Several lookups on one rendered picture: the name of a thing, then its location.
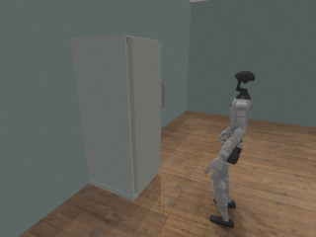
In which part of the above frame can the robot left forearm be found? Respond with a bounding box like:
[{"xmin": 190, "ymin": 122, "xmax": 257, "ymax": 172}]
[{"xmin": 218, "ymin": 128, "xmax": 244, "ymax": 162}]

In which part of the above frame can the robot left upper arm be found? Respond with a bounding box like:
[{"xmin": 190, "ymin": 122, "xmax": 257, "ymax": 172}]
[{"xmin": 234, "ymin": 100, "xmax": 248, "ymax": 137}]

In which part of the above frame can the handle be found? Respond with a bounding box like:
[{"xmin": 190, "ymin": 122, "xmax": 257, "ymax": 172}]
[{"xmin": 159, "ymin": 84, "xmax": 165, "ymax": 108}]

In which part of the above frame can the right robot foot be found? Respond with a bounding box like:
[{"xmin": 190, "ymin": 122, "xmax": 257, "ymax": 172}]
[{"xmin": 214, "ymin": 199, "xmax": 236, "ymax": 208}]

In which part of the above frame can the right robot hand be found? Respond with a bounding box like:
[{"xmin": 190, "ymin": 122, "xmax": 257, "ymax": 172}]
[{"xmin": 216, "ymin": 130, "xmax": 231, "ymax": 145}]

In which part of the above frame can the robot right thigh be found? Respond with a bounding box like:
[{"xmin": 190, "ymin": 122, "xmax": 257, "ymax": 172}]
[{"xmin": 219, "ymin": 139, "xmax": 229, "ymax": 179}]

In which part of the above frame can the left robot hand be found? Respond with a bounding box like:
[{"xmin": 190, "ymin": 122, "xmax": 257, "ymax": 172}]
[{"xmin": 204, "ymin": 157, "xmax": 224, "ymax": 180}]

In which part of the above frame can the fridge door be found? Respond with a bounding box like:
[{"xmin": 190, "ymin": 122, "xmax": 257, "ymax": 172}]
[{"xmin": 126, "ymin": 38, "xmax": 162, "ymax": 194}]

